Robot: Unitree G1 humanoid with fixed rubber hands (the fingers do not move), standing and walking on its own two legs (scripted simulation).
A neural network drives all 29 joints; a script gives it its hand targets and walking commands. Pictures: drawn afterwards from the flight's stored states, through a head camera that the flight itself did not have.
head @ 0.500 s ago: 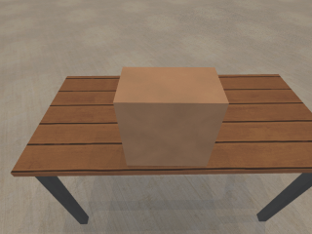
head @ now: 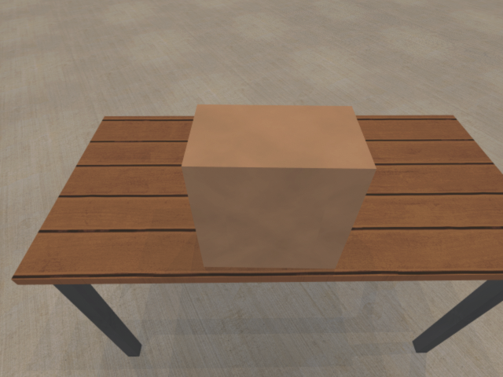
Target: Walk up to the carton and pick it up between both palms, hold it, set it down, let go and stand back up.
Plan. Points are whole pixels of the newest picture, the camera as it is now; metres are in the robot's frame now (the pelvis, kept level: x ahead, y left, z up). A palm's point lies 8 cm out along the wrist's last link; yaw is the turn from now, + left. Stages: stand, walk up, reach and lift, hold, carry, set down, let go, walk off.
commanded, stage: stand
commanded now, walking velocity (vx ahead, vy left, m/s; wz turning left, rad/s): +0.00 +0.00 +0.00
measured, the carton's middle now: (271, 193) +0.44 -0.04 +0.04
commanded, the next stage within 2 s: none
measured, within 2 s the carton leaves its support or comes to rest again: neither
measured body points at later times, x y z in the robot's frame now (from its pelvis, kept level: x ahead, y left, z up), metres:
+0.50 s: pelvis +0.01 +0.01 +0.00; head +0.02 +0.01 +0.45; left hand -0.01 +0.21 -0.16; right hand -0.02 -0.19 -0.17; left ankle -0.02 +0.10 -0.74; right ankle +0.04 -0.14 -0.74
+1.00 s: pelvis +0.03 +0.03 +0.00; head +0.05 +0.03 +0.45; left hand +0.01 +0.23 -0.17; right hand -0.01 -0.17 -0.16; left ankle -0.02 +0.10 -0.74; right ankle +0.04 -0.14 -0.74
